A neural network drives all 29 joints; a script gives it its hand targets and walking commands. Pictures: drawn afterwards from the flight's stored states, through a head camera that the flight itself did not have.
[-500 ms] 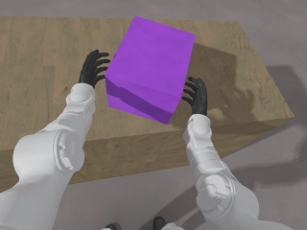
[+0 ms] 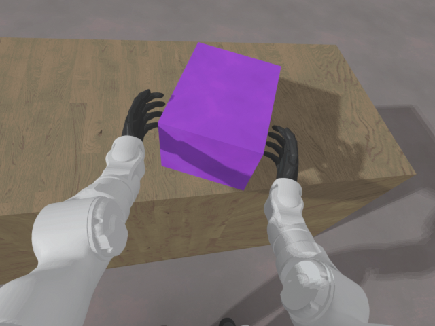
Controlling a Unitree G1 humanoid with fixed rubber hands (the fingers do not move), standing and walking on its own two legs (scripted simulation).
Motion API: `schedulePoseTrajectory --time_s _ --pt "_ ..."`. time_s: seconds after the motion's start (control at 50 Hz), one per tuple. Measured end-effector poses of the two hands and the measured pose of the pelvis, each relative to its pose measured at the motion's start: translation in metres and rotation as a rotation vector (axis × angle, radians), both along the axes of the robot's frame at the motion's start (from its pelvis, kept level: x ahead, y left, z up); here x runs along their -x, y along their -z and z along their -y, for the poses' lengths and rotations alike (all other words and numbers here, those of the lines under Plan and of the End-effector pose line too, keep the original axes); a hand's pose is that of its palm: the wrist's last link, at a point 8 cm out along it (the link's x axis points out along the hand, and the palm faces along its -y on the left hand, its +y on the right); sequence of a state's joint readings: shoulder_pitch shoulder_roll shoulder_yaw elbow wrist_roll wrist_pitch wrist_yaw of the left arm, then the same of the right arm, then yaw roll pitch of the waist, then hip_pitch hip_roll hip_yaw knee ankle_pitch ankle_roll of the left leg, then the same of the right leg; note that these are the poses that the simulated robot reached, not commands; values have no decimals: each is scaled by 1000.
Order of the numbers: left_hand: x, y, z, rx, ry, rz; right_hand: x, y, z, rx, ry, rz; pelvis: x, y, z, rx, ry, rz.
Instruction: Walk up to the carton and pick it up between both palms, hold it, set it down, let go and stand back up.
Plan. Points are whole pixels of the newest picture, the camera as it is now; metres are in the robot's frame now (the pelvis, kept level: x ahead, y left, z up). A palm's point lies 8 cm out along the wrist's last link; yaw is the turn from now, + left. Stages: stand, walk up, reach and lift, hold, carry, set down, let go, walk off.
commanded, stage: reach and lift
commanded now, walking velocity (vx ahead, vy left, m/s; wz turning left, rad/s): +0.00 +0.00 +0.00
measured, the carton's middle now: (220, 116) +0.57 -0.06 -0.02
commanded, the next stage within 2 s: none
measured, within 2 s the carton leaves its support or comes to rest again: leaves its support in 0.34 s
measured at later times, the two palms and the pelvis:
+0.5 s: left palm (134, 136) +0.46 +0.12 +0.06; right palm (292, 174) +0.38 -0.16 +0.05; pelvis -0.01 -0.01 +0.00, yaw +0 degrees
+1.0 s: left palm (132, 121) +0.41 +0.11 +0.15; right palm (324, 163) +0.35 -0.17 +0.13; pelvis -0.02 -0.01 +0.01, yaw +2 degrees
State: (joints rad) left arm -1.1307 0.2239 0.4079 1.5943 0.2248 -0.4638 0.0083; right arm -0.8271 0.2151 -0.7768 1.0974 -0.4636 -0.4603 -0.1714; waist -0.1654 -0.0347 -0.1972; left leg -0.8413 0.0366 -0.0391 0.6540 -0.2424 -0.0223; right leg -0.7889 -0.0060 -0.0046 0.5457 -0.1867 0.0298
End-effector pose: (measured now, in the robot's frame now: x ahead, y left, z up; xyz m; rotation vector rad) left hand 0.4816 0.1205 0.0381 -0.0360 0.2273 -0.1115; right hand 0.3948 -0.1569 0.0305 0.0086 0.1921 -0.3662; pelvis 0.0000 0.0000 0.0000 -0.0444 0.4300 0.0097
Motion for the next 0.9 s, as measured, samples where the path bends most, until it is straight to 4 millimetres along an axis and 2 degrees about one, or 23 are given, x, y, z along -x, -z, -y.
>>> schedulePoseTrajectory --time_s 0.3,0.54,0.7,0.9 --pt "17 -8 5 -80 8 0 15 -4 3 -27 15 -6 3 -1 5 -7 0 10" --pt "28 -27 2 -107 -20 6 18 -24 1 -58 13 -8 7 -3 6 -8 -2 56" --pt "43 -49 1 -133 -43 4 26 -49 1 -75 4 -15 12 -6 7 -11 -4 119" --pt "60 -94 9 -156 -53 18 37 -86 9 -89 -5 -8 18 -11 11 -30 -14 223"
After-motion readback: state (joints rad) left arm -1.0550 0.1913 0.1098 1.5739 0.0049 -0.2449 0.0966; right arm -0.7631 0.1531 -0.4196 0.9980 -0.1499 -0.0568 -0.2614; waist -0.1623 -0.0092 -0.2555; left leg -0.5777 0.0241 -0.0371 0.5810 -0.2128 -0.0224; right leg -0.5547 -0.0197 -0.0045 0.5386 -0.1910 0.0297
